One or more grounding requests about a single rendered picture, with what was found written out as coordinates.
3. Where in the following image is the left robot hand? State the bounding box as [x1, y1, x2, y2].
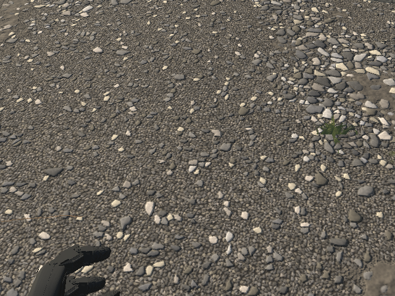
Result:
[28, 244, 120, 296]

